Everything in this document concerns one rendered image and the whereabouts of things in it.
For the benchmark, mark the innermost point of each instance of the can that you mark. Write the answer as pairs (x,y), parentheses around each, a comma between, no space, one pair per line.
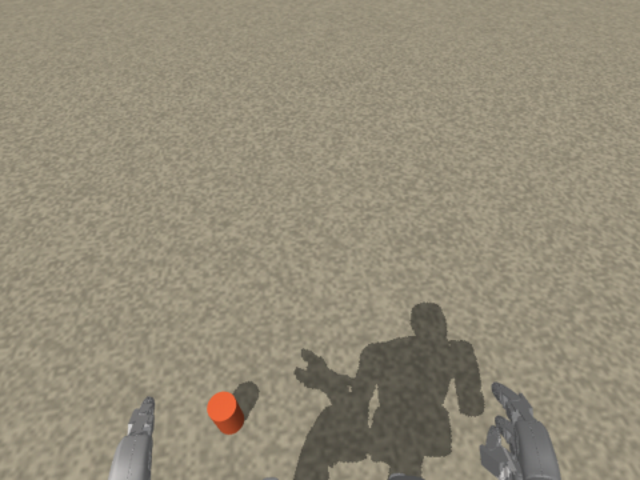
(225,412)

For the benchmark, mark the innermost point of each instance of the left robot hand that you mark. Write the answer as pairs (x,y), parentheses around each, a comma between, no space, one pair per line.
(133,456)

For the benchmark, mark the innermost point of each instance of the right robot hand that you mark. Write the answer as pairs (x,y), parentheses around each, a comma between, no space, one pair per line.
(529,441)

